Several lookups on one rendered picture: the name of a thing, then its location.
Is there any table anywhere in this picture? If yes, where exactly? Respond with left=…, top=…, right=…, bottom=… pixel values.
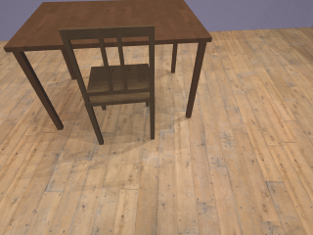
left=3, top=0, right=212, bottom=130

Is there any chair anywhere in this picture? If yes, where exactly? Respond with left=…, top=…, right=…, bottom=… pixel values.
left=59, top=24, right=156, bottom=145

